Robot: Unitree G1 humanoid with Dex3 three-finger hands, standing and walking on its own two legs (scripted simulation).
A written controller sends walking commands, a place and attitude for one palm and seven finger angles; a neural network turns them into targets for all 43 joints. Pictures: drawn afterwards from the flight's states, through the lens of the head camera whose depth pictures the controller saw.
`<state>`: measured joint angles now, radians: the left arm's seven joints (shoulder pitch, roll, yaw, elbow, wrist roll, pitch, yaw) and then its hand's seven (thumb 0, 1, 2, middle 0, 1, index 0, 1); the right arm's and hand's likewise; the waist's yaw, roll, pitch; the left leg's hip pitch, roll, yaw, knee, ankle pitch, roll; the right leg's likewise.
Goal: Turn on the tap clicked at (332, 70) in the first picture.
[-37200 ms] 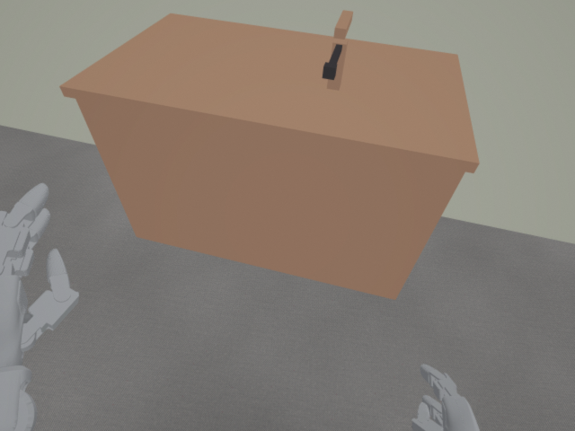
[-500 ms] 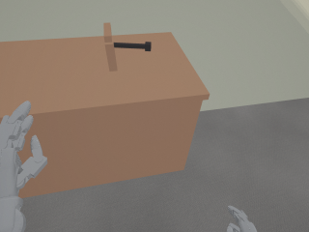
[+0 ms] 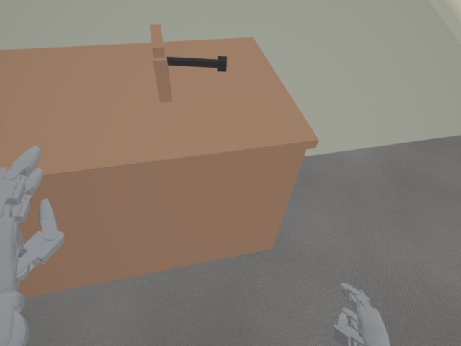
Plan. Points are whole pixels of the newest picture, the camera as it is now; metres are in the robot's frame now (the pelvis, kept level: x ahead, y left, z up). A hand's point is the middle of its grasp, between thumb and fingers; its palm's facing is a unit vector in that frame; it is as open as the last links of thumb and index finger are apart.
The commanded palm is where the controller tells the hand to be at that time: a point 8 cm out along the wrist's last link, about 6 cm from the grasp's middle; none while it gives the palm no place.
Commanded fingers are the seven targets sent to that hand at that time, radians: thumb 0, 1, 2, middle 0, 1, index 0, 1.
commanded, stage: stop stepping back and stand still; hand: left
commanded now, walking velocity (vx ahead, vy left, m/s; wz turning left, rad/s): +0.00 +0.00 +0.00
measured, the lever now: (222, 64) +0.75 +0.08 +0.11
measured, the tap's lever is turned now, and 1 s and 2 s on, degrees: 76 76 76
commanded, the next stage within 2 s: stand and check the lever's angle in 0.18 s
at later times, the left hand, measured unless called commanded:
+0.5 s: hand (38, 244) +0.20 +0.26 +0.15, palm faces +0.39 -0.85 -0.34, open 7.5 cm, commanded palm +0.15 +0.29 +0.17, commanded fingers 0.00 0.90 0.90 -0.20 -0.30 -0.20 -0.30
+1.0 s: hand (37, 247) +0.20 +0.26 +0.15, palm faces +0.40 -0.85 -0.35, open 7.4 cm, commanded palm +0.15 +0.29 +0.17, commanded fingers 0.00 0.90 0.90 -0.20 -0.30 -0.20 -0.30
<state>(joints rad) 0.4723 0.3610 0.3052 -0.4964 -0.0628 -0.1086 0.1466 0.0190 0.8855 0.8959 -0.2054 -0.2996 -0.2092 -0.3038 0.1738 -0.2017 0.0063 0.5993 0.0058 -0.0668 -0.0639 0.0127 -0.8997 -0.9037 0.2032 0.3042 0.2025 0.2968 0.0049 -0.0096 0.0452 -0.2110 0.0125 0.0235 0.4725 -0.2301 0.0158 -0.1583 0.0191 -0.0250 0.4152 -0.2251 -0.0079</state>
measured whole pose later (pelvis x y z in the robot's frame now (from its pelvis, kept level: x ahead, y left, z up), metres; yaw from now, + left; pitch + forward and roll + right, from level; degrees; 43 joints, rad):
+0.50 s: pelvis -0.01 +0.01 +0.00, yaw +0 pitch -2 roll -1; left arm 0.46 0.35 0.30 -0.45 -0.06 -0.12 0.15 0.02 0.89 0.90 -0.20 -0.30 -0.21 -0.30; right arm 0.19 -0.19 0.02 0.62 0.00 -0.05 -0.07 0.01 -0.90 -0.90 0.20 0.30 0.20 0.30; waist 0.01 0.01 0.02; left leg -0.21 0.00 0.03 0.44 -0.20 0.03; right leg -0.15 0.01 -0.02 0.37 -0.18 0.01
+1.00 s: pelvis -0.01 +0.01 +0.00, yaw +0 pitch -2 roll -1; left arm 0.47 0.34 0.30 -0.45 -0.05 -0.12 0.15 0.02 0.89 0.90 -0.20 -0.30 -0.21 -0.30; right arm 0.18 -0.20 0.01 0.62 0.00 -0.06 -0.07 0.01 -0.90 -0.90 0.20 0.30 0.20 0.30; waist 0.01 0.02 0.02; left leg -0.22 0.00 0.03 0.44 -0.19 0.03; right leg -0.16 0.01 -0.02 0.36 -0.18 0.01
